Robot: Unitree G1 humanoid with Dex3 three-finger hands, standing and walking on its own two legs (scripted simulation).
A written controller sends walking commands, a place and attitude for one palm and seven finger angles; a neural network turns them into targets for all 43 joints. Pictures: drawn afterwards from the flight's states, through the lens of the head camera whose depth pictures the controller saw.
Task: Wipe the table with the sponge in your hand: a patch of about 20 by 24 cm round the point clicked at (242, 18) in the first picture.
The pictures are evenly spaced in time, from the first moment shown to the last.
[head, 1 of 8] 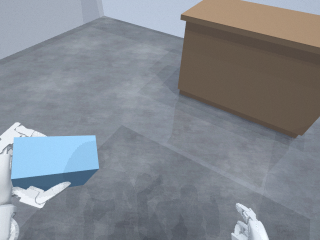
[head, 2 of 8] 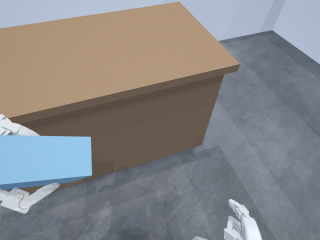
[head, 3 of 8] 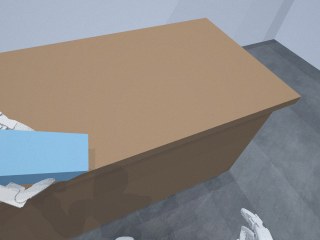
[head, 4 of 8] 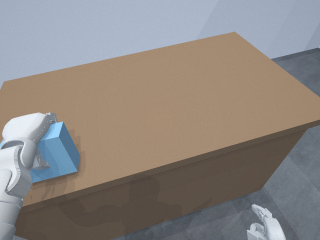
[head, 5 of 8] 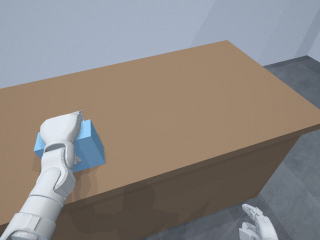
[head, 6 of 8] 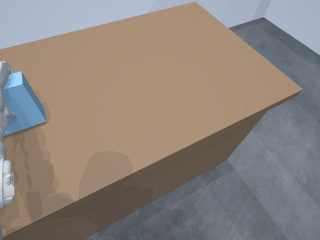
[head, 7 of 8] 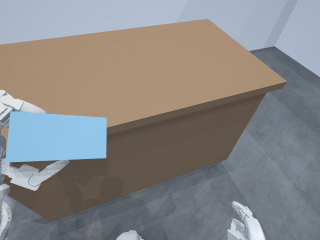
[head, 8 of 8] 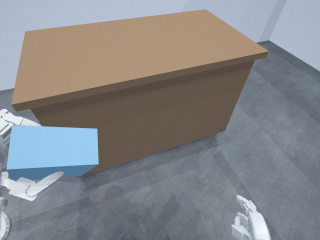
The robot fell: no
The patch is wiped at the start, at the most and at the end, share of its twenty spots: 0.00 1.00 1.00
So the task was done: yes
